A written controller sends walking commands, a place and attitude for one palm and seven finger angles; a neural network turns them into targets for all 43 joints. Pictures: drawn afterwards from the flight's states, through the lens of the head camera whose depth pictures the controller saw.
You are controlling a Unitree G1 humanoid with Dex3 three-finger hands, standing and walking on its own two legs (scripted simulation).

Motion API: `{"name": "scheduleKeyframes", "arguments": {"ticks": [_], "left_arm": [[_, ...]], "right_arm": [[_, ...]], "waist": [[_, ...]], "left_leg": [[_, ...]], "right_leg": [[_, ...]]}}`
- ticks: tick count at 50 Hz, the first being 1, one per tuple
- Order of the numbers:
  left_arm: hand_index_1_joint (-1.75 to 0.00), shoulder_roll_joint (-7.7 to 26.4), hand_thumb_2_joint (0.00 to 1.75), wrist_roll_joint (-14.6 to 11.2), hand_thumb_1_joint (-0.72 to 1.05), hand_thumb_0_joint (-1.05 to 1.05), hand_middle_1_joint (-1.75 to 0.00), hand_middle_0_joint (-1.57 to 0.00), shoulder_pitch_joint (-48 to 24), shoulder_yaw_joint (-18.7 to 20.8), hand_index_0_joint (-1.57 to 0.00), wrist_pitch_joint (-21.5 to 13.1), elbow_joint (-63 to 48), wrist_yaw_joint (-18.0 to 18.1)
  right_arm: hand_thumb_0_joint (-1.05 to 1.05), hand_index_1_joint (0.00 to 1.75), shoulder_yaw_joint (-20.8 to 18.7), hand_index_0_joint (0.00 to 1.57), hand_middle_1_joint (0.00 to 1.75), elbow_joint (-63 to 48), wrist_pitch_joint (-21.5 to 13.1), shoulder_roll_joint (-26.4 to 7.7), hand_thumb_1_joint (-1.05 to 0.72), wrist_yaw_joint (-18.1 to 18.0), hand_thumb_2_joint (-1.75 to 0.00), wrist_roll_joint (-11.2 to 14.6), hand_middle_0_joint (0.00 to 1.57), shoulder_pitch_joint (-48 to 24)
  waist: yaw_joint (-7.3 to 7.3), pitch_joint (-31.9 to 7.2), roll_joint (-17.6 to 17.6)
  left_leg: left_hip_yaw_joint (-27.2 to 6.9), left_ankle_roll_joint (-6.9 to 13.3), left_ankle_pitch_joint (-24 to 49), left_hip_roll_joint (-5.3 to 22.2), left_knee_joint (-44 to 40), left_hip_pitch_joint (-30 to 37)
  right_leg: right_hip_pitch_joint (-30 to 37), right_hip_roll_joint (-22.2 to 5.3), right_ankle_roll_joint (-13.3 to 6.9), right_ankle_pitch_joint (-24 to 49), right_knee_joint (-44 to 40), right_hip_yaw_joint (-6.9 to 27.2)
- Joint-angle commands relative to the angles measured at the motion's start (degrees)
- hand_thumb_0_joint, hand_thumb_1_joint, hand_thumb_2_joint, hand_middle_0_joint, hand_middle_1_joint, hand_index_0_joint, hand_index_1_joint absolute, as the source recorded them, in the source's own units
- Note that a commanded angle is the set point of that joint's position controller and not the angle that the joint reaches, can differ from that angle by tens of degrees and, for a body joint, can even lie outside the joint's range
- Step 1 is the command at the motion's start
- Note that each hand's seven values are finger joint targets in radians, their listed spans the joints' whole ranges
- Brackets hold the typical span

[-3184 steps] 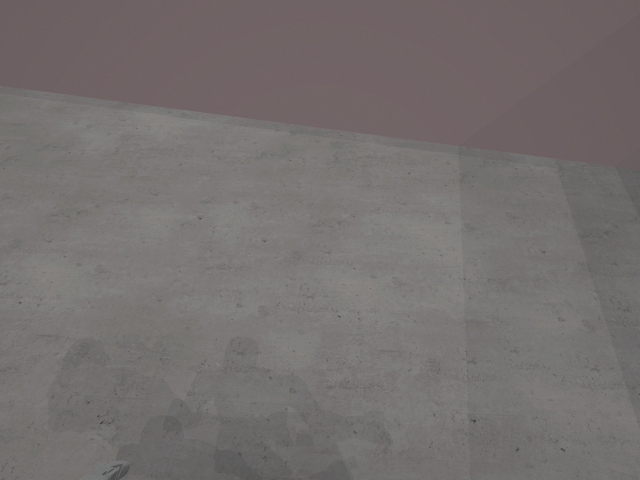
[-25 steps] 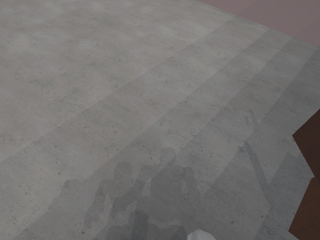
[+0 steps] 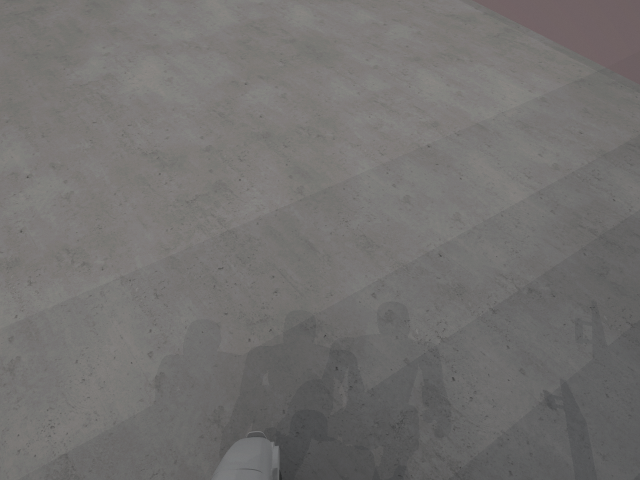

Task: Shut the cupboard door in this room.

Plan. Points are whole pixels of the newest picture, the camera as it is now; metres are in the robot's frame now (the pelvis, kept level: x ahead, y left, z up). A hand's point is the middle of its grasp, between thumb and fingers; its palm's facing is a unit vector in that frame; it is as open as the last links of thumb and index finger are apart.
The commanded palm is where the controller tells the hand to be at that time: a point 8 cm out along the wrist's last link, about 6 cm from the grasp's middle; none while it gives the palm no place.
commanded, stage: walk to a spot facing it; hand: left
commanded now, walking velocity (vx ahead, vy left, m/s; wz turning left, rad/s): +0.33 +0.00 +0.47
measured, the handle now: out of the picture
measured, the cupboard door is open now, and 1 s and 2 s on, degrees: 46 46 46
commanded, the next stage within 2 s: turn to face it in 0.20 s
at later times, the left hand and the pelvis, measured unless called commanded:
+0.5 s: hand (184, 377) +0.28 +0.24 -0.16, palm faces +0.08 -0.97 -0.22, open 7.4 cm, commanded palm none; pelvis +0.20 +0.04 +0.00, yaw +3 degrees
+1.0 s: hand (187, 316) +0.39 +0.27 -0.19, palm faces -0.15 -0.97 -0.20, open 7.4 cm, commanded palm none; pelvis +0.29 +0.08 -0.01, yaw -13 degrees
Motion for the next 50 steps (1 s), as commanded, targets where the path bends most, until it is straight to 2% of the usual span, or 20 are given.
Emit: {"name": "scheduleKeyframes", "arguments": {"ticks": [1,3,5,6,7,8,11,13,25,27,28,29,30,34,41,43,44,46,47,50], "left_arm": [[-0.3,10.2,0.9,-0.3,0.9,0.0,-0.3,-0.2,4.9,2.4,-0.2,-0.5,-1.1,0.5],[-0.3,11.9,0.9,-0.4,0.9,0.0,-0.3,-0.2,3.0,2.9,-0.2,-0.2,-1.8,0.4],[-0.3,12.8,0.9,-1.1,0.9,0.0,-0.3,-0.2,1.8,3.1,-0.2,0.3,-2.3,0.2],[-0.3,11.1,0.9,-1.1,0.9,0.0,-0.3,-0.2,2.3,3.1,-0.2,0.8,-3.3,-0.4],[-0.3,8.5,0.9,-1.6,0.9,0.0,-0.3,-0.2,1.5,2.4,-0.2,1.0,-6.4,-1.0],[-0.3,9.4,0.9,-1.3,0.9,0.0,-0.3,-0.2,-3.8,1.9,-0.2,1.1,-9.2,-0.5],[-0.3,7.3,0.9,-0.4,0.9,0.0,-0.3,-0.2,-3.5,2.1,-0.2,2.1,-6.8,-0.6],[-0.3,5.6,0.9,0.1,0.9,0.0,-0.3,-0.2,-0.4,2.0,-0.2,3.1,-4.8,-1.1],[-0.3,6.1,0.9,-0.6,0.9,0.0,-0.3,-0.2,-4.0,1.2,-0.2,5.1,-4.8,-0.9],[-0.3,9.7,0.9,-0.4,0.9,0.0,-0.3,-0.2,-0.1,2.2,-0.2,4.2,-4.1,-0.7],[-0.3,13.8,0.9,-0.1,0.9,0.0,-0.3,-0.2,1.9,2.9,-0.2,3.5,-3.9,-0.3],[-0.3,16.0,0.9,-0.9,0.9,0.0,-0.3,-0.2,5.0,3.2,-0.2,3.3,-3.2,0.1],[-0.3,15.5,0.9,-0.9,0.9,0.0,-0.3,-0.2,3.2,3.6,-0.2,3.2,-3.5,0.7],[-0.3,12.1,0.9,-0.9,0.9,0.0,-0.3,-0.2,-4.4,3.5,-0.2,4.1,-5.9,1.4],[-0.3,14.1,0.9,-0.4,0.9,0.0,-0.3,-0.2,-6.6,4.6,-0.2,5.2,-7.4,0.6],[-0.3,14.2,0.9,-0.8,0.9,0.0,-0.3,-0.2,-8.7,4.7,-0.2,5.9,-8.2,0.4],[-0.3,13.3,0.9,-1.2,0.9,0.0,-0.3,-0.2,-9.8,4.4,-0.2,6.2,-9.0,0.2],[-0.3,8.6,0.9,-1.6,0.9,0.0,-0.3,-0.2,-8.3,3.2,-0.2,6.6,-11.4,-0.5],[-0.3,10.8,0.9,-1.0,0.9,0.0,-0.3,-0.2,-10.0,3.4,-0.2,7.0,-11.7,-0.8],[-0.3,10.7,0.9,-0.9,0.9,0.0,-0.3,-0.2,-9.1,4.0,-0.2,7.5,-10.1,-2.0]], "right_arm": [[0.0,0.3,0.4,0.2,0.3,-7.1,-2.3,-1.0,-0.9,0.9,-0.9,0.3,0.2,-6.9],[0.0,0.3,0.1,0.2,0.3,-6.9,-2.6,-2.3,-0.9,0.6,-0.9,0.3,0.2,-4.0],[0.0,0.3,-0.9,0.2,0.3,-4.2,-2.9,-5.6,-0.9,0.0,-0.9,-0.2,0.2,6.3],[0.0,0.3,-2.3,0.2,0.3,-2.7,-3.0,-11.6,-0.9,-0.7,-0.9,-0.7,0.2,13.9],[0.0,0.3,-3.9,0.2,0.3,-1.9,-3.1,-18.0,-0.9,-1.7,-0.9,-0.7,0.2,18.9],[0.0,0.3,-3.7,0.2,0.3,-1.4,-2.7,-19.0,-0.9,-2.4,-0.9,0.1,0.2,19.4],[0.0,0.3,-1.1,0.2,0.3,-5.1,-3.5,-10.6,-0.9,-3.4,-0.9,0.0,0.2,5.6],[0.0,0.3,-0.2,0.2,0.3,-4.8,-4.1,-8.5,-0.9,-3.6,-0.9,-0.2,0.2,4.0],[0.0,0.3,-0.3,0.2,0.3,-0.1,-2.5,-7.7,-0.9,-4.2,-0.9,0.3,0.2,4.6],[0.0,0.3,-0.3,0.2,0.3,-0.5,-2.0,-6.1,-0.9,-4.0,-0.9,0.7,0.2,4.5],[0.0,0.3,-0.2,0.2,0.3,-1.5,-2.1,-4.0,-0.9,-3.7,-0.9,1.0,0.2,5.8],[0.0,0.3,0.1,0.2,0.3,-2.3,-1.6,-3.8,-0.9,-4.0,-0.9,1.2,0.2,5.4],[0.0,0.3,0.1,0.2,0.3,-2.7,-1.3,-4.4,-0.9,-4.4,-0.9,1.0,0.2,4.6],[0.0,0.3,0.3,0.2,0.3,-3.1,-0.6,-3.6,-0.9,-4.2,-0.9,1.0,0.2,2.2],[0.0,0.3,-0.1,0.2,0.3,-5.9,-0.4,-3.5,-0.9,-4.2,-0.9,1.4,0.2,1.5],[0.0,0.3,-0.1,0.2,0.3,-5.6,-0.9,-4.6,-0.9,-4.5,-0.9,1.5,0.2,4.3],[0.0,0.3,-0.4,0.2,0.3,-4.9,-1.4,-6.3,-0.9,-4.6,-0.9,1.4,0.2,6.6],[0.0,0.3,-2.0,0.2,0.3,-6.4,-1.6,-15.3,-0.9,-4.8,-0.9,0.1,0.2,8.8],[0.0,0.3,-1.8,0.2,0.3,-6.7,-1.6,-15.4,-0.9,-5.0,-0.9,-0.3,0.2,7.9],[0.0,0.3,-0.7,0.2,0.3,-8.9,-1.6,-12.1,-0.9,-5.2,-0.9,-0.3,0.2,0.9]], "waist": [[1.68,0.8,-6.5],[-0.34,-0.6,-6.9],[-5.64,-6.2,-3.8],[-8.86,-11.6,6.6],[-9.65,-14.5,18.5],[-9.72,-13.5,7.9],[-3.22,-4.8,8.7],[-0.62,-4.0,5.7],[1.7,-1.4,5.5],[3.28,-2.1,-1.4],[3.29,-4.1,-11.9],[4.32,-7.3,-14.8],[3.48,-9.6,-15.8],[0.73,-10.0,-6.0],[0.35,-8.6,-9.1],[-1.54,-8.3,-8.6],[-2.8,-8.3,-5.9],[-3.07,-7.2,18.6],[-3.49,-5.9,14.1],[0.31,-3.6,8.9]], "left_leg": [[1.2,1.7,-0.9,0.1,-8.8,-0.3],[3.3,3.0,-2.8,-2.2,-11.1,6.2],[5.3,4.2,0.7,-5.8,-16.9,25.0],[-8.0,7.5,-1.1,1.9,-20.3,38.3],[-34.0,14.6,6.0,17.6,-27.8,48.0],[-37.9,16.8,4.5,21.3,-30.9,44.5],[-25.0,11.2,-11.7,14.4,-35.3,22.4],[-18.8,10.0,-6.2,10.5,-36.4,17.3],[-2.5,6.9,10.4,9.8,-27.9,18.6],[1.4,2.4,4.1,4.9,-16.3,15.5],[5.9,-0.8,-9.9,-2.0,-4.1,7.4],[2.7,-2.3,-26.2,-5.3,8.2,4.1],[-3.2,-2.6,-24.7,-3.8,14.0,0.6],[-4.4,-3.9,-14.1,-1.2,12.7,3.2],[-2.9,-4.4,-10.3,-3.6,-7.1,10.7],[-3.0,-4.2,-2.6,-4.3,-17.7,19.6],[-3.1,-3.9,1.4,-2.7,-24.2,27.3],[-25.9,5.7,5.0,20.7,-34.7,29.8],[-26.9,8.9,6.7,22.7,-35.1,26.3],[-12.8,7.4,16.2,15.7,-32.3,23.4]], "right_leg": [[5.4,-17.6,-5.6,25.6,-4.6,7.5],[4.7,-17.5,-5.1,31.5,0.4,4.8],[-2.6,-14.2,-2.7,32.3,16.9,0.3],[-14.1,-9.6,-0.1,16.4,33.0,0.1],[-31.9,-0.8,2.3,-17.3,51.5,4.2],[-36.2,-1.0,1.0,-18.0,56.0,13.2],[-32.7,-5.1,0.8,-8.1,52.7,17.8],[-28.1,-4.1,1.3,-3.7,46.9,16.9],[-10.7,3.3,0.5,6.9,15.4,13.5],[-3.7,-0.5,-1.5,18.9,7.4,20.8],[2.0,-11.2,-7.0,32.7,3.3,35.1],[4.2,-18.5,-14.2,40.6,-1.0,44.2],[5.4,-17.5,-15.9,41.1,-1.1,46.3],[-0.7,-10.0,-12.4,36.9,1.2,33.3],[-5.7,-6.8,-10.2,28.7,2.7,35.4],[-11.7,-4.6,-7.5,22.8,5.4,35.7],[-17.8,-2.2,-5.0,15.5,7.5,33.9],[-29.2,8.5,0.9,-18.9,29.2,20.3],[-29.6,6.3,1.4,-19.4,38.7,21.5],[-29.2,3.3,2.7,-10.6,47.6,20.1]]}}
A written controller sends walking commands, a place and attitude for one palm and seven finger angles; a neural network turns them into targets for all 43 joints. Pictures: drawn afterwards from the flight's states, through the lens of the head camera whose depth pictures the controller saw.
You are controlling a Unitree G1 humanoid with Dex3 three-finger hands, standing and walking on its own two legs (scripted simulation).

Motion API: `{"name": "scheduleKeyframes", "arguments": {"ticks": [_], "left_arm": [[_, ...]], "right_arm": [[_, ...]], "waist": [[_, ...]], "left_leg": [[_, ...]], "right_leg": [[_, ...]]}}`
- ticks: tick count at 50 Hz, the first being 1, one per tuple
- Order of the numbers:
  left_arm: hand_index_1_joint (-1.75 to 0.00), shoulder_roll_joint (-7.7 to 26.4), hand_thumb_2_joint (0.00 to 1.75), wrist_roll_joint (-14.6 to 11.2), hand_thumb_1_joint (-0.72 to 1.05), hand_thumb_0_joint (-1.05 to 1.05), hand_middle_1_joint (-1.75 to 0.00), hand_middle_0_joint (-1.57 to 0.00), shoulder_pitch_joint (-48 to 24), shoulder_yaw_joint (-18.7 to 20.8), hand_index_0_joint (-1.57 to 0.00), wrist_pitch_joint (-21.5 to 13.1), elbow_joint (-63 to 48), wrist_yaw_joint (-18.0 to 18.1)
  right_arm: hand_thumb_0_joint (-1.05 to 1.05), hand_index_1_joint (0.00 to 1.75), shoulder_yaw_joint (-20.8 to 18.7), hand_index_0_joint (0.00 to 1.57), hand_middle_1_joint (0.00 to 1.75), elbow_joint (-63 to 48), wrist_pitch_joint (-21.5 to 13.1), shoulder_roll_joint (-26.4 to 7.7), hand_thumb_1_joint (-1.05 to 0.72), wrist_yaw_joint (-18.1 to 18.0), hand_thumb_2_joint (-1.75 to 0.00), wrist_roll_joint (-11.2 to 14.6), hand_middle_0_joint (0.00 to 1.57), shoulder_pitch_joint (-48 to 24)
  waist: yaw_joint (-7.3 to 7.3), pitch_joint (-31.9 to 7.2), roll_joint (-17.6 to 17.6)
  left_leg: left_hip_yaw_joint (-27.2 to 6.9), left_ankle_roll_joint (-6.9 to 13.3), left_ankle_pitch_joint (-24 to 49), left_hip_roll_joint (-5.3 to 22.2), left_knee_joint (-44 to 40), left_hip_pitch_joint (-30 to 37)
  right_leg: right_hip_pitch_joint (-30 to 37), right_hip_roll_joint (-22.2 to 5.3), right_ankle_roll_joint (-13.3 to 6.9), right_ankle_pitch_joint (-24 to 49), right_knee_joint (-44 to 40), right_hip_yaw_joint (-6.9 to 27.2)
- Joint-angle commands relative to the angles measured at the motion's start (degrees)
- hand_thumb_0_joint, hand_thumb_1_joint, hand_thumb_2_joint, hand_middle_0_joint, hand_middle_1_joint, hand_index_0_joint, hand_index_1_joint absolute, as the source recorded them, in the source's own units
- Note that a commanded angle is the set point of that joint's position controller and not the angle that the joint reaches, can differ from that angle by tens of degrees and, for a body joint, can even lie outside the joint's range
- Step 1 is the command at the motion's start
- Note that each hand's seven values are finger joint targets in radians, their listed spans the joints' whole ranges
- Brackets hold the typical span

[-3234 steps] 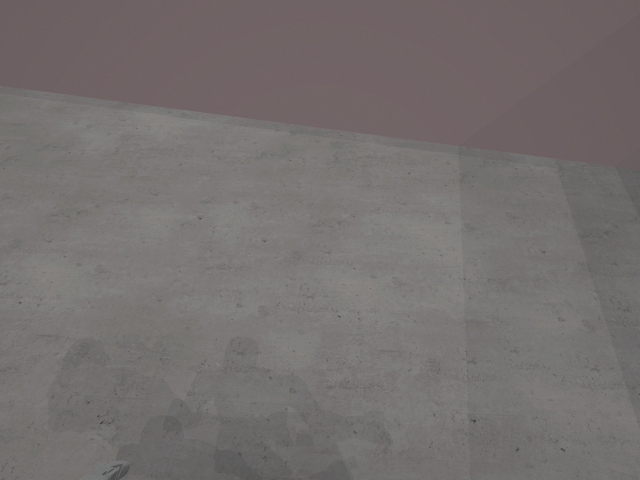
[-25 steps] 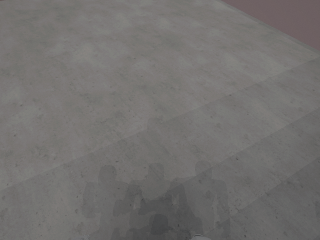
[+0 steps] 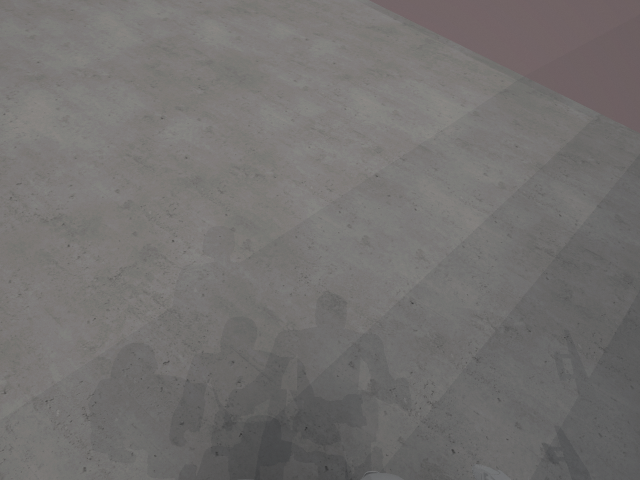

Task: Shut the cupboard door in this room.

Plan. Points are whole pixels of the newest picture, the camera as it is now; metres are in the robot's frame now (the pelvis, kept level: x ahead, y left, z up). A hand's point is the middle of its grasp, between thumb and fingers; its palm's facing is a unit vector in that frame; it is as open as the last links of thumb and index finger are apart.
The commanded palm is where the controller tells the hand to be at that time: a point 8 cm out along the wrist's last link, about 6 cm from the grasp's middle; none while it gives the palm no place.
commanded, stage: turn to face it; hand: left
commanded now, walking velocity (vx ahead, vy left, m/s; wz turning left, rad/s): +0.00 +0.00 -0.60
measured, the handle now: out of the picture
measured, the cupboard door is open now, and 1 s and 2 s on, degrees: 46 46 46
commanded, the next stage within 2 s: none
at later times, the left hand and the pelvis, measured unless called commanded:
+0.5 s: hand (225, 435) +0.19 +0.14 -0.15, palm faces -0.33 -0.91 -0.26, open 7.4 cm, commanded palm none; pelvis +0.02 -0.01 +0.00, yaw -19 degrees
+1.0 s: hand (247, 388) +0.26 +0.13 -0.15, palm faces -0.58 -0.78 -0.21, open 7.4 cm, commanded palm none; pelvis +0.05 +0.02 +0.01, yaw -37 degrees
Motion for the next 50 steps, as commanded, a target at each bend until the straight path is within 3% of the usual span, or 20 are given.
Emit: {"name": "scheduleKeyframes", "arguments": {"ticks": [1,11,14,15,16,17,18,19,21,23,28,31,32,33,34,36,38,40,46,50], "left_arm": [[-0.3,4.0,0.9,-0.4,0.9,0.0,-0.3,-0.2,-0.9,1.2,-0.2,-1.1,-5.6,-1.3],[-0.3,3.4,0.9,-0.2,0.9,0.0,-0.3,-0.2,-6.3,-0.2,-0.2,-1.1,-8.4,-1.7],[-0.3,4.6,0.9,-0.3,0.9,0.0,-0.3,-0.2,-2.8,0.0,-0.2,-1.6,-7.7,-1.5],[-0.3,6.5,0.9,-0.1,0.9,0.0,-0.3,-0.2,1.0,0.5,-0.2,-2.1,-6.5,-1.2],[-0.3,12.2,0.9,0.5,0.9,0.0,-0.3,-0.2,4.4,1.4,-0.2,-2.8,-5.8,-0.5],[-0.3,15.7,0.9,-0.2,0.9,0.0,-0.3,-0.2,7.0,1.8,-0.2,-3.0,-4.7,0.2],[-0.3,16.1,0.9,-0.6,0.9,0.0,-0.3,-0.2,7.2,1.9,-0.2,-2.8,-5.0,0.7],[-0.3,14.9,0.9,-0.3,0.9,0.0,-0.3,-0.2,4.4,2.1,-0.2,-3.1,-5.3,1.3],[-0.3,11.1,0.9,-0.5,0.9,0.0,-0.3,-0.2,-2.5,1.1,-0.2,-2.6,-7.3,1.5],[-0.3,10.8,0.9,-0.2,0.9,0.0,-0.3,-0.2,-4.1,0.7,-0.2,-2.8,-8.2,1.2],[-0.3,12.0,0.9,0.3,0.9,0.0,-0.3,-0.2,-3.5,1.4,-0.2,-2.4,-7.7,0.6],[-0.3,11.2,0.9,-0.2,0.9,0.0,-0.3,-0.2,-5.2,1.5,-0.2,-1.9,-7.7,0.6],[-0.3,9.0,0.9,-0.7,0.9,0.0,-0.3,-0.2,-5.0,1.1,-0.2,-1.5,-8.2,0.5],[-0.3,5.2,0.9,-1.3,0.9,0.0,-0.3,-0.2,-2.8,0.4,-0.2,-1.0,-9.2,0.0],[-0.3,5.2,0.9,-1.0,0.9,0.0,-0.3,-0.2,-3.6,0.1,-0.2,-1.2,-10.2,-0.3],[-0.3,6.4,0.9,0.0,0.9,0.0,-0.3,-0.2,-4.6,0.8,-0.2,-1.1,-9.0,-0.7],[-0.3,5.4,0.9,-0.3,0.9,0.0,-0.3,-0.2,-4.4,0.9,-0.2,-0.8,-7.7,-1.5],[-0.3,4.2,0.9,-0.5,0.9,0.0,-0.3,-0.2,-4.3,0.6,-0.2,-0.4,-7.3,-1.7],[-0.3,2.8,0.9,-0.3,0.9,0.0,-0.3,-0.2,-7.1,0.0,-0.2,-0.5,-8.2,-1.8],[-0.3,3.0,0.9,-0.4,0.9,0.0,-0.3,-0.2,-5.8,-0.2,-0.2,-1.1,-8.0,-1.6]], "right_arm": [[0.0,0.3,-2.7,0.2,0.3,-4.0,-0.8,-11.7,-0.9,-1.1,-0.9,-0.1,0.2,1.9],[0.0,0.3,-4.2,0.2,0.3,-0.7,-0.3,-13.7,-0.9,-0.2,-0.9,0.0,0.2,7.9],[0.0,0.3,-4.5,0.2,0.3,-1.0,0.0,-14.6,-0.9,0.1,-0.9,0.3,0.2,5.9],[0.0,0.3,-4.6,0.2,0.3,-1.5,0.1,-14.3,-0.9,0.3,-0.9,0.7,0.2,5.3],[0.0,0.3,-3.9,0.2,0.3,-2.9,0.3,-10.5,-0.9,0.8,-0.9,1.2,0.2,6.0],[0.0,0.3,-3.0,0.2,0.3,-5.3,0.8,-8.4,-0.9,0.7,-0.9,1.1,0.2,2.3],[0.0,0.3,-2.7,0.2,0.3,-5.9,1.5,-8.5,-0.9,0.1,-0.9,1.1,0.2,0.1],[0.0,0.3,-2.7,0.2,0.3,-5.5,1.3,-8.7,-0.9,-0.3,-0.9,1.1,0.2,0.5],[0.0,0.3,-3.0,0.2,0.3,-3.4,1.3,-10.0,-0.9,0.1,-0.9,1.1,0.2,2.3],[0.0,0.3,-2.8,0.2,0.3,-2.6,1.7,-8.8,-0.9,0.5,-0.9,0.9,0.2,4.2],[0.0,0.3,-2.7,0.2,0.3,-3.7,1.1,-7.8,-0.9,0.6,-0.9,1.1,0.2,4.3],[0.0,0.3,-2.6,0.2,0.3,-2.6,0.2,-8.0,-0.9,0.0,-0.9,1.5,0.2,9.1],[0.0,0.3,-2.9,0.2,0.3,-2.0,-0.5,-10.3,-0.9,-0.2,-0.9,1.2,0.2,11.4],[0.0,0.3,-3.8,0.2,0.3,-2.0,-1.0,-16.2,-0.9,-0.4,-0.9,0.2,0.2,12.4],[0.0,0.3,-4.1,0.2,0.3,-2.9,-0.7,-18.8,-0.9,-0.7,-0.9,0.0,0.2,13.7],[0.0,0.3,-3.3,0.2,0.3,-3.6,-1.1,-15.8,-0.9,-0.9,-0.9,-0.2,0.2,9.1],[0.0,0.3,-2.7,0.2,0.3,-4.2,-1.0,-13.3,-0.9,-1.0,-0.9,-0.2,0.2,5.7],[0.0,0.3,-2.7,0.2,0.3,-3.4,-1.0,-12.2,-0.9,-1.1,-0.9,0.0,0.2,7.1],[0.0,0.3,-3.7,0.2,0.3,-1.0,-0.4,-12.7,-0.9,-0.5,-0.9,0.1,0.2,9.9],[0.0,0.3,-4.6,0.2,0.3,-0.6,-0.1,-14.4,-0.9,-0.1,-0.9,0.1,0.2,8.5]], "waist": [[-0.53,-3.5,10.9],[-3.84,-5.2,14.7],[-1.24,-6.1,12.9],[0.74,-7.4,8.5],[2.24,-9.7,-6.6],[3.86,-7.1,-13.4],[3.99,-6.2,-8.3],[2.43,-6.9,-15.6],[-0.67,-6.5,-9.9],[-2.05,-6.5,-6.7],[-1.44,-5.2,-7.4],[-3.78,-6.5,-7.7],[-4.42,-7.7,-1.6],[-4.07,-8.0,16.0],[-4.88,-7.5,19.4],[-2.91,-4.7,15.7],[-1.42,-2.5,11.5],[-2.07,-4.5,11.5],[-4.07,-5.0,12.7],[-3.27,-6.0,14.1]], "left_leg": [[-8.0,6.4,23.6,16.4,-15.7,8.9],[1.4,5.7,32.4,17.9,-10.4,14.8],[3.9,2.5,27.7,17.2,-4.6,10.7],[5.9,0.1,22.4,15.1,1.6,5.8],[10.1,-3.6,5.4,8.9,13.7,-6.0],[6.3,-5.4,-20.9,1.8,25.5,-16.0],[-1.1,-5.0,-19.4,2.4,31.7,-18.6],[-3.1,-5.4,-17.7,2.7,34.5,-21.8],[-3.9,-6.1,-8.8,4.3,33.7,-18.0],[-2.0,-6.4,-6.3,3.1,28.9,-12.2],[-0.5,-6.0,-6.8,0.0,12.8,-6.8],[-0.4,-5.4,1.2,-1.0,-2.4,3.4],[-3.5,-4.5,4.2,1.9,-11.3,10.2],[-18.5,0.5,6.7,15.5,-16.9,15.3],[-25.7,6.5,10.9,24.8,-18.8,12.0],[-20.9,7.1,12.8,22.8,-18.2,7.1],[-9.7,5.4,19.0,17.6,-16.9,6.7],[-4.8,5.3,25.0,16.3,-15.1,11.2],[0.5,6.0,25.0,18.4,-13.5,13.1],[2.5,4.8,24.6,19.3,-9.5,12.0]], "right_leg": [[-7.7,-4.2,1.4,2.1,14.1,-3.1],[0.7,-3.3,0.1,3.9,-7.6,-9.0],[10.5,-2.7,-1.5,12.7,-20.7,-9.9],[18.2,-4.1,-2.7,19.7,-27.1,-8.0],[29.0,-16.0,-6.9,32.4,-31.5,6.7],[27.3,-25.2,-13.2,50.1,-32.0,17.5],[25.0,-25.0,-15.2,50.1,-31.5,17.2],[25.0,-23.1,-15.5,46.1,-32.0,19.9],[21.2,-17.9,-13.0,39.1,-31.3,10.7],[14.7,-15.9,-11.9,34.6,-31.8,7.8],[12.1,-14.4,-12.1,28.0,-31.2,12.4],[8.1,-12.5,-8.8,27.0,-26.1,13.3],[3.2,-8.6,-5.9,21.7,-21.5,10.9],[-5.9,0.0,-1.9,3.9,-9.8,3.1],[-7.3,0.5,-0.5,-9.1,3.1,-2.0],[-8.7,-2.8,0.0,-4.8,15.6,-0.1],[-7.7,-4.1,1.0,1.2,16.6,-1.9],[-7.1,-4.3,1.5,2.9,13.3,-3.6],[-1.9,-4.4,0.9,2.3,-0.6,-7.4],[5.2,-3.2,-0.7,4.7,-13.1,-9.4]]}}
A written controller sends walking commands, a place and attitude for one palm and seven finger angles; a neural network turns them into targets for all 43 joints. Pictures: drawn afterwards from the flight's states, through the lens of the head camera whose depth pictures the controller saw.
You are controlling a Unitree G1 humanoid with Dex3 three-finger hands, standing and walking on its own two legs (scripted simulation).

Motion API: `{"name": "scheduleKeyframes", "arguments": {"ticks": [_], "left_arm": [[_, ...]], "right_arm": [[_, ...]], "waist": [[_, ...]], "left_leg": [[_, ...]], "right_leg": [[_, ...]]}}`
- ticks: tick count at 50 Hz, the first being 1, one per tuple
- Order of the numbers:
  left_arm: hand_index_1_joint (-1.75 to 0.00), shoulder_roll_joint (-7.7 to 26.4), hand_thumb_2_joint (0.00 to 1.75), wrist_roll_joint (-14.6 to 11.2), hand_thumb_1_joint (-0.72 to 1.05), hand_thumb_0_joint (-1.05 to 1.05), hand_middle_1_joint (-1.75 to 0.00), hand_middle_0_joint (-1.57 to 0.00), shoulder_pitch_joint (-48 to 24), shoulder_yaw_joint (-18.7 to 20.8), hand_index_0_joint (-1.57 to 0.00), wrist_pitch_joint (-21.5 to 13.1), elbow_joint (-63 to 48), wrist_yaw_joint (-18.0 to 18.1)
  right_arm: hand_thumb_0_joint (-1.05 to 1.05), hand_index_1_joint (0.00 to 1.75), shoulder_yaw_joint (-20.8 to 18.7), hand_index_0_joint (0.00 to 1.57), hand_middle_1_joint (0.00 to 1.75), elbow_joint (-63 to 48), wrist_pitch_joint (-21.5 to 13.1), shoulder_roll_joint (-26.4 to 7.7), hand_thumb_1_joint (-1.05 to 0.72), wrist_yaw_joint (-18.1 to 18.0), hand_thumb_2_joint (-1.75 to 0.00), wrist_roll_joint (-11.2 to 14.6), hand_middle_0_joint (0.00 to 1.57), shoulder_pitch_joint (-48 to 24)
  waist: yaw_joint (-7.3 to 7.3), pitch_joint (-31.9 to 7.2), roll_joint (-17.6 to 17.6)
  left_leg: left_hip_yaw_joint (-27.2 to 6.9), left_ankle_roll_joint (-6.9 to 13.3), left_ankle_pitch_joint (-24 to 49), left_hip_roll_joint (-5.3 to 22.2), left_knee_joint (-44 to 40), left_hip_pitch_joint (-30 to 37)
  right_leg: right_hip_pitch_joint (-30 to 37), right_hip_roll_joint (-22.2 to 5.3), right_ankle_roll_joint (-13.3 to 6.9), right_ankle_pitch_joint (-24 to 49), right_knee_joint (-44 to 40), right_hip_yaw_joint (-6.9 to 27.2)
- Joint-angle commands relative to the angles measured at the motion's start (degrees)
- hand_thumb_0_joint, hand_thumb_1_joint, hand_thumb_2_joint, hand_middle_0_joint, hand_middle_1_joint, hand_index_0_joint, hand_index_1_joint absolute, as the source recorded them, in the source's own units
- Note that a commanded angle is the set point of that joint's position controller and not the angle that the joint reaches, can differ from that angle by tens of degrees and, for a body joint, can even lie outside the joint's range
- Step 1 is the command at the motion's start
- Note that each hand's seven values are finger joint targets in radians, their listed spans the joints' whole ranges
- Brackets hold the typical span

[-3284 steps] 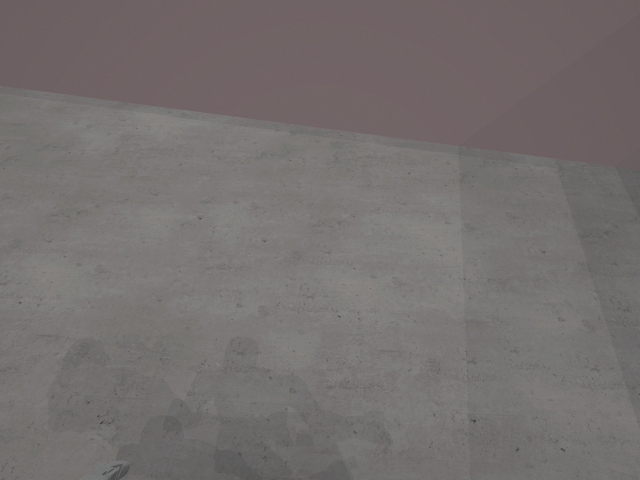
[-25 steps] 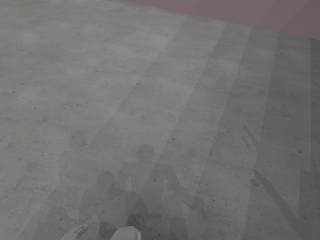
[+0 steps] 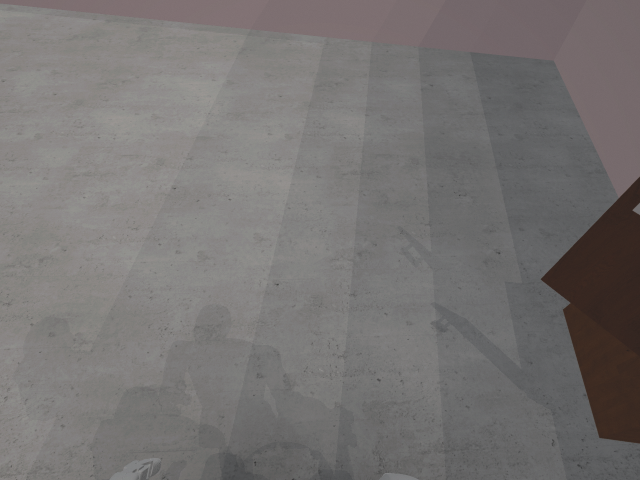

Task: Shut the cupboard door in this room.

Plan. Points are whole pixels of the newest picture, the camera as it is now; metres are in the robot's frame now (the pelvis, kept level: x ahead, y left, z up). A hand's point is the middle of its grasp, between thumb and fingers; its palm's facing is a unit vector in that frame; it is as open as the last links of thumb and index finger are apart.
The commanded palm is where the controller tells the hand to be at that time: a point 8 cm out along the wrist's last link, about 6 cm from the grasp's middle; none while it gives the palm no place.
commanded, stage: turn to face it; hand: left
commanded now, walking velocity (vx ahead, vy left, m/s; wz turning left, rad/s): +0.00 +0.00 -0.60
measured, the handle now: out of the picture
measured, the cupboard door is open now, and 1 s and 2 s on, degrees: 46 46 46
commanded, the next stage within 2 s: take the last steps up to it in 1.36 s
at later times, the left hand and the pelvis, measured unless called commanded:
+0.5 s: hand (198, 463) +0.16 +0.18 -0.18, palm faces -0.26 -0.95 -0.19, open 7.4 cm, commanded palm none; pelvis +0.03 +0.01 -0.01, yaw -17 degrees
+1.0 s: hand (271, 410) +0.23 +0.08 -0.15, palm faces -0.55 -0.79 -0.27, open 7.4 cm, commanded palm none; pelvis +0.03 -0.03 +0.00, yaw -34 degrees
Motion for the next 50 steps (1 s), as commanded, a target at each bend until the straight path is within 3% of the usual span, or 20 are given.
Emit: {"name": "scheduleKeyframes", "arguments": {"ticks": [1,2,4,5,6,10,16,19,20,21,22,25,34,38,39,41,42,43,46,50], "left_arm": [[-0.3,3.2,0.9,-0.3,0.9,0.0,-0.3,-0.2,-0.2,0.6,-0.2,-2.3,-5.0,0.2],[-0.3,4.5,0.9,-0.2,0.9,0.0,-0.3,-0.2,3.6,1.0,-0.2,-2.6,-3.8,0.4],[-0.3,14.3,0.9,0.2,0.9,0.0,-0.3,-0.2,8.8,2.6,-0.2,-3.7,-2.0,1.7],[-0.3,15.4,0.9,-0.5,0.9,0.0,-0.3,-0.2,10.6,2.4,-0.2,-3.5,-2.0,2.2],[-0.3,13.8,0.9,-0.3,0.9,0.0,-0.3,-0.2,7.5,2.9,-0.2,-3.6,-2.1,3.0],[-0.3,9.2,0.9,-0.3,0.9,0.0,-0.3,-0.2,-0.3,1.4,-0.2,-3.9,-4.9,2.8],[-0.3,10.9,0.9,0.2,0.9,0.0,-0.3,-0.2,1.7,2.0,-0.2,-3.6,-3.8,2.4],[-0.3,10.2,0.9,-0.5,0.9,0.0,-0.3,-0.2,-0.8,2.0,-0.2,-3.0,-4.1,2.3],[-0.3,7.6,0.9,-0.9,0.9,0.0,-0.3,-0.2,-0.1,1.5,-0.2,-2.6,-4.9,2.1],[-0.3,4.2,0.9,-1.2,0.9,0.0,-0.3,-0.2,1.7,0.7,-0.2,-2.4,-5.6,1.6],[-0.3,5.4,0.9,-0.8,0.9,0.0,-0.3,-0.2,0.9,0.7,-0.2,-2.4,-6.4,1.4],[-0.3,5.3,0.9,-0.4,0.9,0.0,-0.3,-0.2,-0.1,1.5,-0.2,-2.2,-4.4,0.5],[-0.3,2.4,0.9,-0.4,0.9,0.0,-0.3,-0.2,-4.1,0.3,-0.2,-1.9,-5.3,-0.3],[-0.3,3.7,0.9,-0.4,0.9,0.0,-0.3,-0.2,-0.7,0.5,-0.2,-2.4,-4.5,0.1],[-0.3,5.4,0.9,-0.3,0.9,0.0,-0.3,-0.2,3.5,0.9,-0.2,-2.8,-3.3,0.3],[-0.3,15.3,0.9,-0.1,0.9,0.0,-0.3,-0.2,9.8,2.5,-0.2,-4.0,-1.2,1.8],[-0.3,15.5,0.9,-0.7,0.9,0.0,-0.3,-0.2,10.7,2.6,-0.2,-3.9,-1.0,2.5],[-0.3,14.3,0.9,-0.5,0.9,0.0,-0.3,-0.2,7.2,2.7,-0.2,-3.9,-1.5,3.0],[-0.3,9.5,0.9,-0.5,0.9,0.0,-0.3,-0.2,0.0,1.2,-0.2,-4.0,-3.6,3.1],[-0.3,9.9,0.9,-0.3,0.9,0.0,-0.3,-0.2,1.9,1.1,-0.2,-4.2,-3.0,2.7]], "right_arm": [[0.0,0.3,-4.2,0.2,0.3,-2.3,-0.7,-13.4,-0.9,-0.3,-0.9,0.4,0.2,2.2],[0.0,0.3,-4.3,0.2,0.3,-2.7,-0.5,-13.3,-0.9,-0.2,-0.9,0.7,0.2,0.6],[0.0,0.3,-2.7,0.2,0.3,-6.6,-0.1,-6.5,-0.9,0.4,-0.9,1.2,0.2,-2.8],[0.0,0.3,-2.3,0.2,0.3,-7.7,0.9,-7.8,-0.9,0.0,-0.9,1.1,0.2,-5.0],[0.0,0.3,-2.7,0.2,0.3,-7.4,1.3,-7.4,-0.9,-0.4,-0.9,1.2,0.2,-5.7],[0.0,0.3,-2.7,0.2,0.3,-4.5,0.9,-7.9,-0.9,0.2,-0.9,0.9,0.2,-2.4],[0.0,0.3,-2.3,0.2,0.3,-5.9,0.2,-6.7,-0.9,-0.1,-0.9,1.4,0.2,-3.4],[0.0,0.3,-2.2,0.2,0.3,-4.2,-0.7,-7.8,-0.9,-0.7,-0.9,1.5,0.2,2.4],[0.0,0.3,-2.6,0.2,0.3,-4.0,-1.3,-11.0,-0.9,-0.9,-0.9,1.1,0.2,4.0],[0.0,0.3,-3.6,0.2,0.3,-4.4,-1.4,-16.4,-0.9,-0.8,-0.9,0.4,0.2,5.1],[0.0,0.3,-3.7,0.2,0.3,-4.9,-1.3,-17.5,-0.9,-1.2,-0.9,0.1,0.2,5.6],[0.0,0.3,-2.5,0.2,0.3,-6.1,-1.6,-13.2,-0.9,-1.5,-0.9,-0.1,0.2,-0.3],[0.0,0.3,-3.5,0.2,0.3,-2.8,-1.1,-13.2,-0.9,-0.9,-0.9,0.1,0.2,3.7],[0.0,0.3,-4.1,0.2,0.3,-2.9,-0.6,-14.1,-0.9,-0.4,-0.9,0.3,0.2,1.2],[0.0,0.3,-4.2,0.2,0.3,-3.4,-0.5,-14.0,-0.9,-0.2,-0.9,0.7,0.2,-0.3],[0.0,0.3,-2.5,0.2,0.3,-7.4,0.1,-7.6,-0.9,0.4,-0.9,1.1,0.2,-3.8],[0.0,0.3,-2.3,0.2,0.3,-7.6,1.0,-8.6,-0.9,-0.4,-0.9,1.2,0.2,-5.3],[0.0,0.3,-2.4,0.2,0.3,-7.1,1.0,-8.3,-0.9,-0.7,-0.9,1.3,0.2,-5.3],[0.0,0.3,-2.4,0.2,0.3,-4.4,0.8,-8.6,-0.9,0.0,-0.9,1.0,0.2,-3.0],[0.0,0.3,-2.2,0.2,0.3,-4.3,1.1,-7.4,-0.9,0.1,-0.9,1.0,0.2,-3.0]], "waist": [[-0.06,-7.3,10.1],[2.16,-8.3,7.4],[5.23,-6.5,-18.7],[6.21,-5.7,-13.2],[4.47,-5.7,-17.9],[0.22,-6.2,-10.4],[1.49,-7.0,-9.8],[-1.46,-8.2,-9.4],[-1.84,-9.2,-0.7],[-1.62,-9.7,15.5],[-2.15,-9.3,15.3],[0.54,-5.8,8.9],[-2.02,-7.5,11.6],[0.39,-7.3,10.7],[2.85,-8.4,6.7],[5.94,-7.2,-17.8],[6.25,-7.7,-13.3],[4.46,-7.1,-18.2],[0.7,-7.5,-11.2],[1.1,-7.2,-9.2]], "left_leg": [[-6.6,4.2,22.2,12.3,-2.6,5.4],[-4.5,1.8,17.2,10.7,2.2,1.6],[-1.7,-4.4,-20.4,-3.0,24.7,-21.2],[-9.8,-4.0,-20.4,-3.1,32.7,-22.0],[-12.2,-4.0,-17.6,-3.1,36.8,-24.5],[-12.6,-5.2,-6.1,-2.9,32.8,-18.7],[-11.2,-4.7,-7.5,-6.3,14.3,-11.1],[-10.9,-4.3,3.6,-7.1,-2.4,1.3],[-17.2,-2.2,5.3,-0.9,-9.7,7.6],[-31.0,3.2,11.8,12.5,-12.5,11.1],[-35.0,8.5,16.1,19.3,-13.4,9.3],[-21.7,7.5,26.4,12.7,-10.8,5.7],[-9.2,6.5,32.7,11.2,-6.4,10.5],[-7.0,3.8,25.6,11.8,-1.5,5.5],[-5.0,1.3,20.3,10.0,4.3,1.2],[-3.2,-4.8,-20.9,-3.8,28.1,-21.2],[-11.2,-4.3,-20.2,-3.1,34.7,-22.5],[-13.4,-4.4,-17.8,-2.8,37.9,-25.2],[-13.4,-5.3,-7.6,-2.2,35.1,-20.2],[-12.1,-5.5,-6.0,-4.5,27.3,-16.7]], "right_leg": [[6.7,1.6,-1.9,7.2,-15.6,-2.5],[13.1,1.0,-2.8,13.8,-22.5,-1.6],[23.1,-19.3,-12.2,36.1,-30.8,25.4],[18.4,-21.2,-15.5,37.1,-30.6,26.4],[17.3,-18.4,-15.4,32.5,-31.5,27.6],[12.6,-11.0,-12.6,29.5,-29.3,16.0],[11.6,-10.5,-13.3,30.6,-26.6,21.6],[5.6,-7.1,-8.9,28.2,-21.2,21.2],[-0.3,-2.0,-5.7,19.4,-15.9,17.5],[-7.9,5.4,-2.4,-1.4,-3.6,9.4],[-9.9,4.4,-1.4,-11.7,8.9,6.4],[-10.7,1.0,0.0,-3.9,20.4,6.3],[-3.0,1.0,-0.2,-0.5,-0.5,-0.8],[7.3,1.8,-2.1,7.6,-15.5,-2.3],[14.8,0.9,-3.1,14.8,-23.0,-0.9],[23.9,-20.4,-13.0,43.9,-29.7,26.7],[21.3,-20.9,-16.2,43.8,-29.5,27.0],[20.3,-18.4,-16.1,38.4,-30.0,27.6],[16.5,-11.7,-13.1,35.8,-28.1,16.9],[13.9,-10.4,-13.3,32.8,-28.8,17.7]]}}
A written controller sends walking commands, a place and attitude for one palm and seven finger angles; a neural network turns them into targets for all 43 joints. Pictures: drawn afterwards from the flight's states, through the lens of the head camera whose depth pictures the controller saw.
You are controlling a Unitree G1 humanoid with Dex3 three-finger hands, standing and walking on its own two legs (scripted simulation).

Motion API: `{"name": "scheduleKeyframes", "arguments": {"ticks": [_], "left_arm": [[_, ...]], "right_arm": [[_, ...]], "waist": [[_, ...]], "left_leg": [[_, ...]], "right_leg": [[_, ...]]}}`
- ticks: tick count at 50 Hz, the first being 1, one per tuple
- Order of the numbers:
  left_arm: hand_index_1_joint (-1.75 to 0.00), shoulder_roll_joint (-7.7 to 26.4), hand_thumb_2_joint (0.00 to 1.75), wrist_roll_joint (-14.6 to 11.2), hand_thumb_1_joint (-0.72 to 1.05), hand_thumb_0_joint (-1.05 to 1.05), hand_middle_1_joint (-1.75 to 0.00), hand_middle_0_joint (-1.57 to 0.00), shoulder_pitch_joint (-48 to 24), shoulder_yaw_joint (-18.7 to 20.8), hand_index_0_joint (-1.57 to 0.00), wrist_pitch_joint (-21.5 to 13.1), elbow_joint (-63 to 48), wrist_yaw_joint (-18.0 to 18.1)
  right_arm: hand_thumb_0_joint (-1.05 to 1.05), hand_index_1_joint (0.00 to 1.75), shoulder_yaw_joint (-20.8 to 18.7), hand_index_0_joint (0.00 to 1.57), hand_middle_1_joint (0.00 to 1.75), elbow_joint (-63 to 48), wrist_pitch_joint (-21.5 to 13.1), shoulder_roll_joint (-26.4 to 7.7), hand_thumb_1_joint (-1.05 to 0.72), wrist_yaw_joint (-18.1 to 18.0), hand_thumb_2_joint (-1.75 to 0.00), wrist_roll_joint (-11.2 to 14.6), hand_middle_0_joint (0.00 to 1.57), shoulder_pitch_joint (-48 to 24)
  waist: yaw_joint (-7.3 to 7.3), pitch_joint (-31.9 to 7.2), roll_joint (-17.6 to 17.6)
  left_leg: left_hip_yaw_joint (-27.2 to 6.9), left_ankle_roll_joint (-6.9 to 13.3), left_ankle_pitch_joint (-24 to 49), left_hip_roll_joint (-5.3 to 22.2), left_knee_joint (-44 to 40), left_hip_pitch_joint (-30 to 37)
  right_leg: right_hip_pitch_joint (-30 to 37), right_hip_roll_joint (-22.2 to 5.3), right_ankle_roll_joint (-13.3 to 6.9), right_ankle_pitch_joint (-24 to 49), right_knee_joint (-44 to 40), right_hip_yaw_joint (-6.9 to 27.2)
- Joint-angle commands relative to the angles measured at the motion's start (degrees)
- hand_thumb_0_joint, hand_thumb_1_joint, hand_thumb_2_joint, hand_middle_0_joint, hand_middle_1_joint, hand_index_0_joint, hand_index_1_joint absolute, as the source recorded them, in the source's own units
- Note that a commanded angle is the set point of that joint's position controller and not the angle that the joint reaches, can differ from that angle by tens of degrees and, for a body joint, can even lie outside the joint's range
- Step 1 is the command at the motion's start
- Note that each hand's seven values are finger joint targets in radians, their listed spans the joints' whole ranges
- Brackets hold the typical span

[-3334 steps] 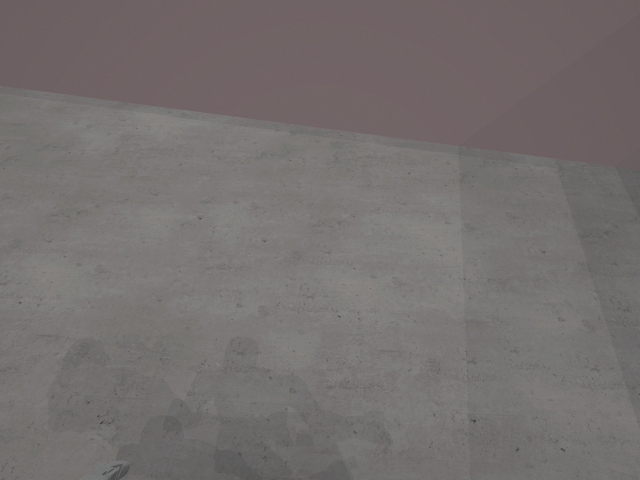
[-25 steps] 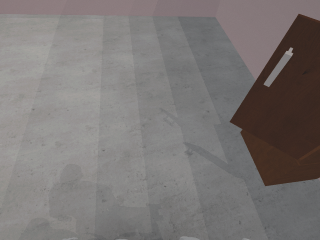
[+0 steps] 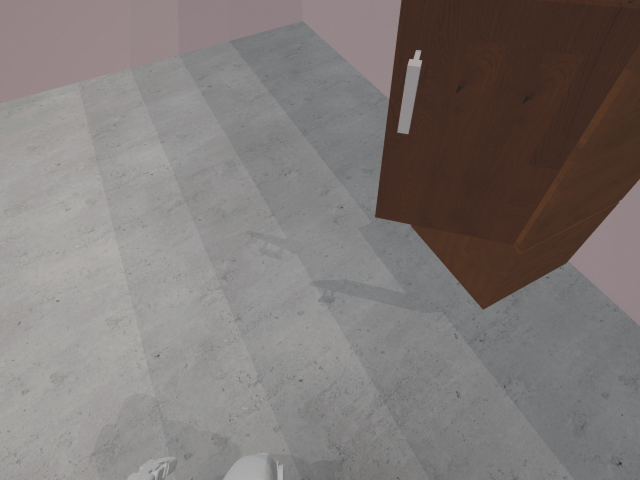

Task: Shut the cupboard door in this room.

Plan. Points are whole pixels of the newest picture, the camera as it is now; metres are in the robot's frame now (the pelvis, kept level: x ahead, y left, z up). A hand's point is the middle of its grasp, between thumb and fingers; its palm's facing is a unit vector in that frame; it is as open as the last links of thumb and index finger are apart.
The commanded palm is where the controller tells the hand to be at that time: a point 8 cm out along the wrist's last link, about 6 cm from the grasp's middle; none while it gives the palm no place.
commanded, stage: turn to face it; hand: left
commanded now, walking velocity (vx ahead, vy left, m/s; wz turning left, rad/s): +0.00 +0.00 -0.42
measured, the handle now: (410, 92) +0.78 -0.15 +0.03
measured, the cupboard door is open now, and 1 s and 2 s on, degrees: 46 46 46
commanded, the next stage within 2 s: take the last steps up to it in 0.36 s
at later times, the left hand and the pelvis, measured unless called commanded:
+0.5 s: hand (187, 473) +0.15 +0.21 -0.16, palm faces -0.19 -0.96 -0.22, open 7.4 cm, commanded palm none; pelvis +0.02 +0.02 +0.00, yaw -12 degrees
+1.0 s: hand (232, 431) +0.21 +0.16 -0.18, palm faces -0.34 -0.93 -0.14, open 7.4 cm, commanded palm none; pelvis +0.12 -0.01 +0.00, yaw -20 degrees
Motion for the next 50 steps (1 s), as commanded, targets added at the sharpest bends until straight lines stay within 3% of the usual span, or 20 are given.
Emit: {"name": "scheduleKeyframes", "arguments": {"ticks": [1,5,8,10,11,16,23,25,26,27,28,30,33,38,41,42,43,44,47,50], "left_arm": [[-0.3,12.5,0.9,0.1,0.9,0.0,-0.3,-0.2,1.3,3.5,-0.2,-1.2,-3.1,0.7],[-0.3,13.2,0.9,0.2,0.9,0.0,-0.3,-0.2,1.1,4.0,-0.2,-0.8,-2.9,0.6],[-0.3,10.9,0.9,-0.5,0.9,0.0,-0.3,-0.2,-1.1,3.7,-0.2,-0.2,-3.3,0.7],[-0.3,5.8,0.9,-1.0,0.9,0.0,-0.3,-0.2,3.1,2.6,-0.2,0.2,-4.3,0.1],[-0.3,7.5,0.9,-0.4,0.9,0.0,-0.3,-0.2,1.1,2.5,-0.2,0.5,-4.6,0.2],[-0.3,5.2,0.9,-0.4,0.9,0.0,-0.3,-0.2,1.0,2.6,-0.2,0.9,-1.8,-1.0],[-0.3,3.4,0.9,-0.4,0.9,0.0,-0.3,-0.2,0.8,1.6,-0.2,0.5,-0.9,-0.7],[-0.3,4.6,0.9,-0.2,0.9,0.0,-0.3,-0.2,4.4,2.1,-0.2,0.2,0.6,-0.9],[-0.3,7.0,0.9,0.1,0.9,0.0,-0.3,-0.2,6.2,2.6,-0.2,-0.1,1.1,-0.9],[-0.3,11.8,0.9,0.7,0.9,0.0,-0.3,-0.2,8.6,3.5,-0.2,-0.6,1.9,-0.6],[-0.3,15.0,0.9,0.3,0.9,0.0,-0.3,-0.2,10.8,4.0,-0.2,-0.6,2.4,-0.4],[-0.3,11.9,0.9,0.0,0.9,0.0,-0.3,-0.2,9.3,3.8,-0.2,-1.6,3.0,0.3],[-0.3,8.8,0.9,0.2,0.9,0.0,-0.3,-0.2,4.5,2.8,-0.2,-2.7,2.0,0.3],[-0.3,9.7,0.9,0.5,0.9,0.0,-0.3,-0.2,4.6,3.0,-0.2,-2.9,3.2,-0.2],[-0.3,8.6,0.9,-0.1,0.9,0.0,-0.3,-0.2,3.2,3.0,-0.2,-2.5,4.0,-0.8],[-0.3,5.6,0.9,-0.3,0.9,0.0,-0.3,-0.2,4.1,2.4,-0.2,-2.3,3.3,-1.1],[-0.3,2.2,0.9,-0.6,0.9,0.0,-0.3,-0.2,5.5,1.6,-0.2,-2.1,1.9,-1.7],[-0.3,5.5,0.9,0.4,0.9,0.0,-0.3,-0.2,1.3,2.0,-0.2,-2.1,0.0,-2.0],[-0.3,5.2,0.9,1.2,0.9,0.0,-0.3,-0.2,0.3,2.7,-0.2,-1.8,1.6,-2.9],[-0.3,2.9,0.9,0.7,0.9,0.0,-0.3,-0.2,2.0,2.1,-0.2,-0.9,2.8,-3.3]], "right_arm": [[0.0,0.3,-0.7,0.2,0.3,-5.1,-1.9,-3.3,-0.9,-0.1,-0.9,0.3,0.2,-0.3],[0.0,0.3,-0.4,0.2,0.3,-5.4,-2.6,-2.8,-0.9,-0.4,-0.9,0.7,0.2,0.2],[0.0,0.3,-0.4,0.2,0.3,-3.3,-3.7,-4.1,-0.9,-0.9,-0.9,0.6,0.2,6.6],[0.0,0.3,-1.5,0.2,0.3,-4.0,-4.1,-12.4,-0.9,-1.2,-0.9,-0.6,0.2,8.0],[0.0,0.3,-1.3,0.2,0.3,-4.2,-4.0,-12.1,-0.9,-1.4,-0.9,-0.9,0.2,7.5],[0.0,0.3,0.0,0.2,0.3,-4.0,-4.3,-6.5,-0.9,-1.9,-0.9,-0.8,0.2,3.1],[0.0,0.3,-1.4,0.2,0.3,-0.3,-3.4,-7.8,-0.9,-1.3,-0.9,-0.7,0.2,5.8],[0.0,0.3,-1.7,0.2,0.3,0.0,-3.1,-8.0,-0.9,-1.1,-0.9,-0.3,0.2,5.4],[0.0,0.3,-1.7,0.2,0.3,-0.3,-3.1,-6.6,-0.9,-0.7,-0.9,0.0,0.2,5.2],[0.0,0.3,-1.0,0.2,0.3,-1.7,-3.1,-3.2,-0.9,-0.4,-0.9,0.3,0.2,3.4],[0.0,0.3,-0.4,0.2,0.3,-4.2,-2.9,-2.4,-0.9,0.0,-0.9,-0.1,0.2,-2.4],[0.0,0.3,-1.0,0.2,0.3,-3.6,-3.4,-4.3,-0.9,-0.2,-0.9,-0.2,0.2,-4.1],[0.0,0.3,-0.8,0.2,0.3,-1.3,-3.8,-2.3,-0.9,0.8,-0.9,-0.7,0.2,0.3],[0.0,0.3,-0.8,0.2,0.3,-1.6,-4.5,-0.9,-0.9,0.8,-0.9,-0.6,0.2,1.3],[0.0,0.3,-1.0,0.2,0.3,1.3,-5.8,-2.1,-0.9,-0.1,-0.9,-0.6,0.2,9.8],[0.0,0.3,-1.7,0.2,0.3,3.1,-6.4,-6.1,-0.9,-0.7,-0.9,-1.1,0.2,15.5],[0.0,0.3,-3.0,0.2,0.3,4.3,-6.8,-12.7,-0.9,-1.3,-0.9,-2.3,0.2,21.7],[0.0,0.3,-2.8,0.2,0.3,4.1,-6.4,-14.0,-0.9,-1.7,-0.9,-1.8,0.2,22.2],[0.0,0.3,-0.9,0.2,0.3,2.2,-6.9,-7.7,-0.9,-1.8,-0.9,-1.3,0.2,12.8],[0.0,0.3,-0.2,0.2,0.3,3.4,-7.8,-5.4,-0.9,-1.8,-0.9,-1.1,0.2,13.2]], "waist": [[1.61,-6.7,-10.2],[1.43,-6.8,-11.9],[-1.53,-8.0,-8.1],[-0.61,-9.1,15.1],[-1.33,-7.0,12.0],[1.19,-5.5,7.4],[0.26,-7.1,8.7],[1.62,-8.1,5.2],[2.47,-8.1,0.2],[4.25,-6.3,-13.4],[7.29,-2.1,-17.6],[5.43,1.0,-19.0],[1.25,-1.6,-11.1],[0.56,0.2,-10.7],[-3.41,-2.3,-6.5],[-5.29,-5.0,3.5],[-6.77,-6.9,19.0],[-7.15,-5.0,10.7],[-1.7,2.2,6.2],[-0.53,-0.2,6.0]], "left_leg": [[-0.8,-0.3,1.3,-0.8,-6.6,-1.1],[-0.2,0.5,1.7,-2.7,-19.1,5.1],[-1.2,1.6,14.1,-1.8,-37.1,19.8],[-22.1,11.8,25.8,19.8,-44.4,24.7],[-23.8,15.1,25.0,21.8,-44.8,19.8],[-6.2,12.7,38.4,12.1,-41.5,20.2],[-3.9,12.7,35.0,12.9,-37.9,20.6],[-2.1,9.6,20.4,11.7,-35.9,16.0],[-0.4,7.3,9.5,9.4,-32.2,9.2],[6.8,3.6,-7.4,1.8,-22.2,-2.1],[4.8,2.8,-14.3,-2.2,-9.1,-8.4],[-1.7,3.2,-7.3,-0.2,1.3,-14.6],[0.9,2.2,-0.1,0.6,-2.8,-6.0],[3.0,2.4,2.2,-0.3,-18.0,3.3],[4.8,2.3,11.1,-1.8,-32.5,20.9],[-4.1,3.9,4.3,4.3,-38.7,30.0],[-28.2,9.8,-6.9,21.6,-47.4,36.0],[-35.1,13.4,-12.9,26.8,-52.0,30.6],[-20.2,10.5,-1.3,20.6,-52.6,19.5],[-5.4,9.6,16.3,15.8,-49.9,22.1]], "right_leg": [[6.4,-13.5,-9.8,22.0,-9.2,14.1],[4.7,-12.8,-9.5,23.5,-6.8,17.0],[-3.2,-8.5,-4.3,15.7,-0.5,15.1],[-14.1,2.5,1.7,-18.3,19.3,2.2],[-14.1,0.9,2.0,-20.8,28.8,3.2],[-13.6,-1.7,3.5,-11.0,32.5,0.5],[-2.3,-0.5,2.3,-6.8,8.8,-4.2],[6.4,0.0,1.4,1.2,-2.2,-5.2],[13.4,-3.3,-0.1,-0.6,-8.4,-0.3],[17.7,-14.5,-5.2,-9.2,-15.3,15.3],[13.1,-21.2,-11.3,-13.4,-19.9,24.5],[12.4,-18.7,-13.6,-9.8,-19.9,24.7],[8.1,-13.2,-11.1,-1.4,-16.4,10.8],[1.7,-12.4,-11.3,-4.7,-16.8,10.8],[-5.5,-8.3,-8.2,-6.7,-7.4,8.5],[-11.8,-3.9,-5.6,-7.0,4.4,5.6],[-23.6,2.6,-1.7,-16.6,23.1,-2.2],[-25.4,-0.1,-1.8,-17.0,32.9,2.8],[-26.1,-5.2,-0.1,-3.8,40.9,3.5],[-23.7,-5.1,1.3,1.2,35.7,1.4]]}}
